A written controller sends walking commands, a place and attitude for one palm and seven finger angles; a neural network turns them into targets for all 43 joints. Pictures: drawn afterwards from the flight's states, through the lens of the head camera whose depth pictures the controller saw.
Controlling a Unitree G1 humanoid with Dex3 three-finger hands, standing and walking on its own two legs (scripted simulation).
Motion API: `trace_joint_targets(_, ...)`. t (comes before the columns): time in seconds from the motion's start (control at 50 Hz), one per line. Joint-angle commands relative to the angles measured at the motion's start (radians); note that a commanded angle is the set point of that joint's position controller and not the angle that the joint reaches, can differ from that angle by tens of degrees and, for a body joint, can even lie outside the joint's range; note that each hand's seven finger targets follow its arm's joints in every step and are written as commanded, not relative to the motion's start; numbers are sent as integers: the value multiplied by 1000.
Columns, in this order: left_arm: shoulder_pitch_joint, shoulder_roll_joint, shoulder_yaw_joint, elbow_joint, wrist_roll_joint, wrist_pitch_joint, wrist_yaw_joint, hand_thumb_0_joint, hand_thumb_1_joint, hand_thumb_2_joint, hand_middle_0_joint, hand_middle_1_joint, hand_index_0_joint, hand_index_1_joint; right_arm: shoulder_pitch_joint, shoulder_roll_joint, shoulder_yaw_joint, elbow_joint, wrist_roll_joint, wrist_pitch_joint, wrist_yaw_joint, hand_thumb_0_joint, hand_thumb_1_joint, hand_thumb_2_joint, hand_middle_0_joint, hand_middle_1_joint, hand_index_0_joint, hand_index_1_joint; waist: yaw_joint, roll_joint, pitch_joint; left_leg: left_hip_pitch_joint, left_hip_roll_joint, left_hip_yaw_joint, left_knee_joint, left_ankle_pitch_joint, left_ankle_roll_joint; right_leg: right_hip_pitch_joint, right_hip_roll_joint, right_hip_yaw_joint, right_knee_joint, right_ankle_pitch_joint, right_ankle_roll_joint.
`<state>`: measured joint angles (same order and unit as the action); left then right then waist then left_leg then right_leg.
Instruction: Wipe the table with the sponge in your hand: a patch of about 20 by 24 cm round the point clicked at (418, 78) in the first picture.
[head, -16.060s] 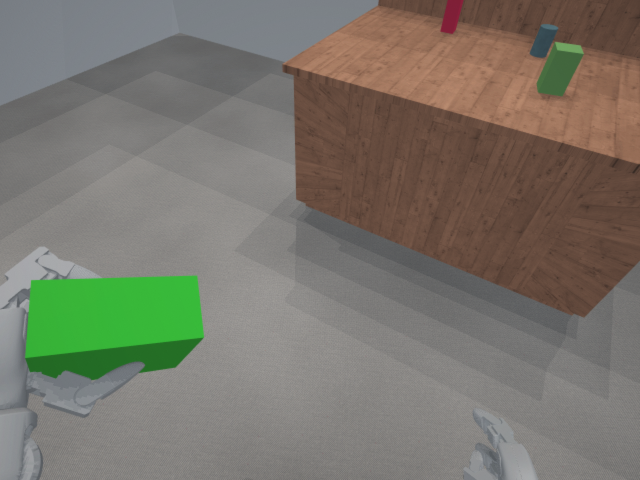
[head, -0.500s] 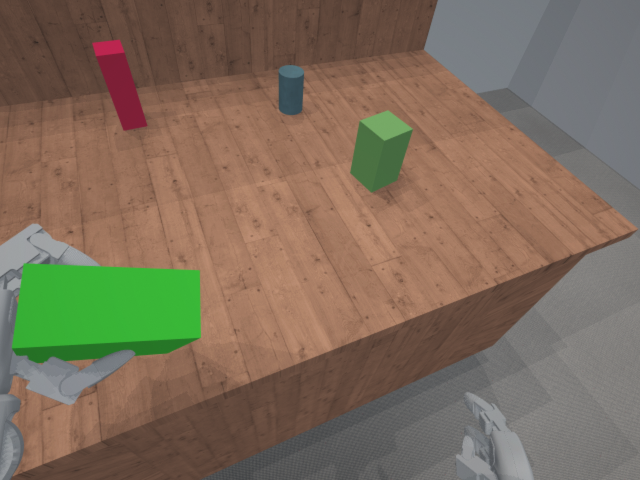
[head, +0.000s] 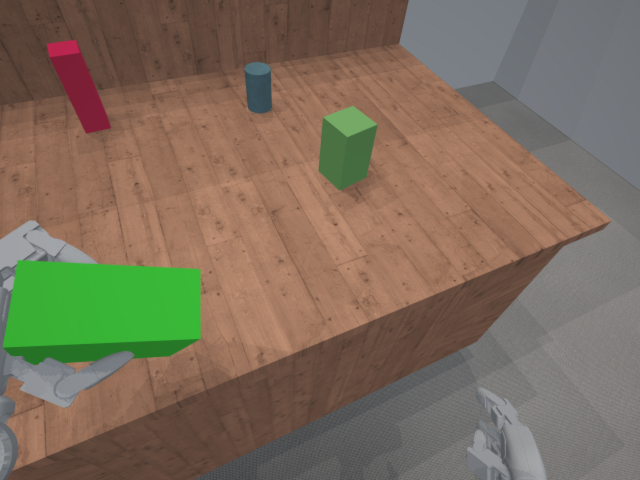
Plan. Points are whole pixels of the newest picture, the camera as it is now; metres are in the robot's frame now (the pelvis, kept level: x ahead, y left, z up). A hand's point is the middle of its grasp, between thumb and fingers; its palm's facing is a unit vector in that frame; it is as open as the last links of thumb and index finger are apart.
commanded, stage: shuffle to correct the standing spot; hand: left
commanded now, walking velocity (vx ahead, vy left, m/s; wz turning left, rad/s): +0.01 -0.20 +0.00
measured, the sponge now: (136, 317) +0.23 +0.20 +0.14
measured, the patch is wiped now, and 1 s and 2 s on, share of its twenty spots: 0.00 0.00 0.00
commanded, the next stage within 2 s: none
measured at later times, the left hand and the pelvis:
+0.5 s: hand (64, 316) +0.22 +0.24 +0.16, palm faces +0.29 -0.86 -0.41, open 10.3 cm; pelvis +0.00 +0.00 +0.00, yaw +1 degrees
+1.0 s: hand (72, 321) +0.21 +0.24 +0.16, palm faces +0.30 -0.86 -0.41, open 10.3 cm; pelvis -0.01 -0.01 +0.00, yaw +1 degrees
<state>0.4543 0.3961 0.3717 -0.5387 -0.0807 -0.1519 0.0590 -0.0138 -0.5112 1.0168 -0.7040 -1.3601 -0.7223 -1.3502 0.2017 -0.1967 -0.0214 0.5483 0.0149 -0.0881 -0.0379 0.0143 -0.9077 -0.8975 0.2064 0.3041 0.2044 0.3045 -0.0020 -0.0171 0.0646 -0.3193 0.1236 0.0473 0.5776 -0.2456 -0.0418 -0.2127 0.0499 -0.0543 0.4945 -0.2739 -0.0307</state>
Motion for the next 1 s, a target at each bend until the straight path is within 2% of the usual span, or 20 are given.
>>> trace_joint_targets(0.0,-60,183,142,-235,-16,-66,27,0,100,1300,-1200,-1600,-1200,-1600,-69,-115,-44,-156,6,-49,-6,0,-900,-900,200,300,200,300,-2,47,-163,139,9,-37,-11,145,56,-49,-123,104,-99,243,-22)
trace_joint_targets(0.04,-44,173,132,-242,-18,-67,27,0,100,1300,-1200,-1600,-1200,-1600,-73,-115,-39,-154,6,-46,-6,0,-900,-900,200,300,200,300,-3,93,-151,134,23,-48,-37,139,62,-53,-109,87,-90,217,-12)
trace_joint_targets(0.12,-21,199,157,-240,-20,-63,27,0,100,1300,-1200,-1600,-1200,-1600,-76,-117,-40,-154,10,-44,-5,0,-900,-900,200,300,200,300,-1,78,-155,131,35,-55,-45,147,63,-36,-101,79,-87,219,-7)
trace_joint_targets(0.16,-30,187,148,-253,-19,-65,23,0,100,1300,-1200,-1600,-1200,-1600,-65,-119,-45,-157,4,-42,-5,0,-900,-900,200,300,200,300,0,81,-171,128,40,-55,-30,175,65,-14,-103,78,-83,248,-3)
trace_joint_targets(0.2,-29,187,147,-245,-19,-61,21,0,100,1300,-1200,-1600,-1200,-1600,-59,-118,-47,-156,4,-41,-3,0,-900,-900,200,300,200,300,-1,47,-175,135,27,-41,3,169,59,-20,-116,96,-91,273,-12)
trace_joint_targets(0.26,-36,186,143,-260,-21,-62,23,0,100,1300,-1200,-1600,-1200,-1600,-65,-118,-45,-155,3,-42,-2,0,-900,-900,200,300,200,300,-4,77,-168,133,33,-55,-18,152,63,-31,-112,90,-82,248,-13)
trace_joint_targets(0.3,-40,195,151,-263,-20,-62,24,0,100,1300,-1200,-1600,-1200,-1600,-63,-116,-44,-155,2,-40,-1,0,-900,-900,200,300,200,300,-2,67,-166,125,37,-59,-21,146,62,-27,-112,90,-81,240,-15)
trace_joint_targets(0.32,-30,207,158,-269,-22,-60,28,0,100,1300,-1200,-1600,-1200,-1600,-77,-115,-39,-153,7,-42,-1,0,-900,-900,200,300,200,300,-4,92,-161,141,41,-65,-43,145,64,-39,-105,84,-76,228,-12)
trace_joint_targets(0.34,-36,179,137,-274,-20,-63,25,0,100,1300,-1200,-1600,-1200,-1600,-73,-113,-40,-155,4,-41,-2,0,-900,-900,200,300,200,300,-4,114,-162,137,52,-73,-51,155,70,-31,-97,73,-69,225,-6)
trace_joint_targets(0.42,-36,209,160,-288,-16,-68,25,0,100,1300,-1200,-1600,-1200,-1600,-83,-113,-35,-158,8,-46,2,0,-900,-900,200,300,200,300,2,170,-168,138,88,-104,-109,183,76,-3,-76,37,-54,190,12)
trace_joint_targets(0.44,-45,185,141,-296,-14,-72,22,0,100,1300,-1200,-1600,-1200,-1600,-73,-114,-35,-160,3,-46,3,0,-900,-900,200,300,200,300,2,185,-177,134,96,-113,-113,201,81,15,-72,26,-52,187,15)
trace_joint_targets(0.54,-17,174,134,-259,-15,-69,15,0,100,1300,-1200,-1600,-1200,-1600,-63,-116,-39,-161,5,-48,9,0,-900,-900,200,300,200,300,1,143,-171,132,86,-96,-99,148,73,15,-78,29,-90,186,11)
trace_joint_targets(0.6,-41,178,135,-234,-16,-62,14,0,100,1300,-1200,-1600,-1200,-1600,-60,-116,-43,-160,6,-44,9,0,-900,-900,200,300,200,300,-4,71,-145,105,49,-70,-67,15,58,-26,-103,81,-111,166,-10)
trace_joint_targets(0.64,-55,166,123,-244,-19,-62,19,0,100,1300,-1200,-1600,-1200,-1600,-64,-112,-37,-158,7,-44,7,0,-900,-900,200,300,200,300,-11,78,-139,105,35,-69,-70,-34,59,-50,-107,83,-111,138,-21)
trace_joint_targets(0.7,-81,179,129,-248,-17,-59,24,0,100,1300,-1200,-1600,-1200,-1600,-70,-110,-37,-159,5,-42,5,0,-900,-900,200,300,200,300,-10,43,-124,99,25,-72,-57,-80,58,-84,-119,112,-123,91,-28)
trace_joint_targets(0.76,-86,181,133,-274,-16,-64,30,0,100,1300,-1200,-1600,-1200,-1600,-78,-112,-36,-159,6,-45,3,0,-900,-900,200,300,200,300,-9,105,-128,98,41,-96,-90,-54,66,-73,-103,92,-101,96,-21)
trace_joint_targets(0.8,-69,186,139,-262,-13,-62,31,0,100,1300,-1200,-1600,-1200,-1600,-76,-110,-35,-159,5,-44,5,0,-900,-900,200,300,200,300,-5,98,-132,89,51,-102,-93,-20,68,-48,-100,84,-98,117,-14)
trace_joint_targets(0.86,-44,182,141,-262,-13,-64,32,0,100,1300,-1200,-1600,-1200,-1600,-77,-111,-38,-159,8,-45,6,0,-900,-900,200,300,200,300,-4,132,-143,89,62,-103,-98,4,72,-26,-91,70,-93,132,-5)
trace_joint_targets(0.9,-33,186,145,-250,-14,-62,31,0,100,1300,-1200,-1600,-1200,-1600,-66,-112,-40,-158,8,-42,9,0,-900,-900,200,300,200,300,-4,87,-147,86,47,-83,-61,21,64,-18,-103,81,-107,157,-15)
trace_joint_targets(0.98,-27,184,143,-261,-19,-61,30,0,100,1300,-1200,-1600,-1200,-1600,-63,-114,-41,-157,10,-42,9,0,-900,-900,200,300,200,300,-8,85,-155,102,39,-84,-50,50,62,-32,-110,88,-95,184,-29)
